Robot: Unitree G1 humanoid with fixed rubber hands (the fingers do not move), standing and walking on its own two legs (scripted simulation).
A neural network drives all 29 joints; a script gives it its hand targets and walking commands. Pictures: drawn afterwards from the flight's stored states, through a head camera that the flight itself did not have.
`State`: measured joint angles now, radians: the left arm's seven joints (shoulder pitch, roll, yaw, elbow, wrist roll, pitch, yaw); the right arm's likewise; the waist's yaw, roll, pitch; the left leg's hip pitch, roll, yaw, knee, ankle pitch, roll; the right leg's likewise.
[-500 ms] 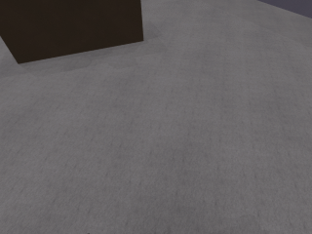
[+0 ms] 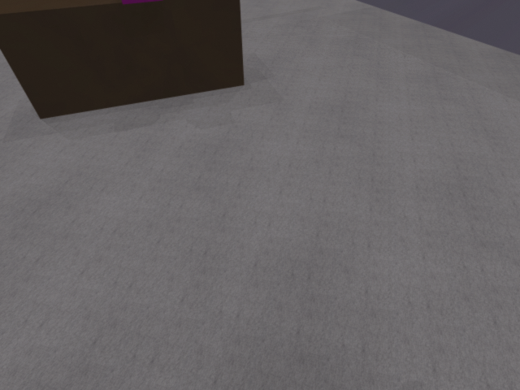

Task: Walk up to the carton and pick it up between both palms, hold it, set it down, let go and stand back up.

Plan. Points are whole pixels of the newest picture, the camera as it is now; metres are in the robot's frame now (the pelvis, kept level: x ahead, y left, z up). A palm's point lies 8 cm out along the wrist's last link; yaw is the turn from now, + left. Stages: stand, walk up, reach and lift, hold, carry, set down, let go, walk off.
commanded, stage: stand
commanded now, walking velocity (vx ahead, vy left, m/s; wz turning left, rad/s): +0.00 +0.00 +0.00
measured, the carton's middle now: out of the picture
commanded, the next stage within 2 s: walk up in 1.60 s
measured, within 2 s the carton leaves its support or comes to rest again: neither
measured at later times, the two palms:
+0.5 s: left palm out of the picture -0.01 +0.22 -0.14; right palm out of the picture +0.01 -0.21 -0.13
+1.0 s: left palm out of the picture -0.01 +0.21 -0.14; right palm out of the picture +0.00 -0.21 -0.14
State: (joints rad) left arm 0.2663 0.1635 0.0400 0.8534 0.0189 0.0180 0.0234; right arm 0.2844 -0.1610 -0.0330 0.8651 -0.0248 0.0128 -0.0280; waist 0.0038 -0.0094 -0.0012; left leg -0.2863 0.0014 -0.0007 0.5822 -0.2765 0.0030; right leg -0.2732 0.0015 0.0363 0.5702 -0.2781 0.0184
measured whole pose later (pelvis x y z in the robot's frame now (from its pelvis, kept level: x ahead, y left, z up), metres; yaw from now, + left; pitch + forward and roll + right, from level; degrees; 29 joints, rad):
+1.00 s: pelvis +0.00 +0.00 +0.01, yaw +1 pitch -1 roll +0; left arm 0.33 0.11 0.04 1.08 0.02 -0.01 0.04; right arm 0.30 -0.10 -0.03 1.10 -0.01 0.00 -0.04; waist 0.00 -0.01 -0.02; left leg -0.25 0.00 -0.01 0.48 -0.22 0.00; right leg -0.23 -0.01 0.03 0.47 -0.23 0.02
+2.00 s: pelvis +0.01 +0.04 +0.01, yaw +6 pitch +1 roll -1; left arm 0.36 0.17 0.09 1.09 0.04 -0.03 0.06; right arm 0.26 -0.20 -0.06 0.98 -0.04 0.01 0.06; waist -0.01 -0.03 -0.04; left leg -0.55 0.06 0.04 0.96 -0.29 0.00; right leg -0.19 -0.12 -0.08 0.36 -0.22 0.08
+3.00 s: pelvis +0.44 +0.14 +0.01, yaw +12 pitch +0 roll -2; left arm 0.47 0.16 0.04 1.07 0.02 -0.07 -0.01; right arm 0.14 -0.21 -0.04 0.96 -0.03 -0.01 0.07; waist 0.06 0.02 0.02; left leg -0.60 0.14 0.08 0.68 -0.03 -0.04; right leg 0.01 -0.04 -0.11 0.30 -0.29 0.04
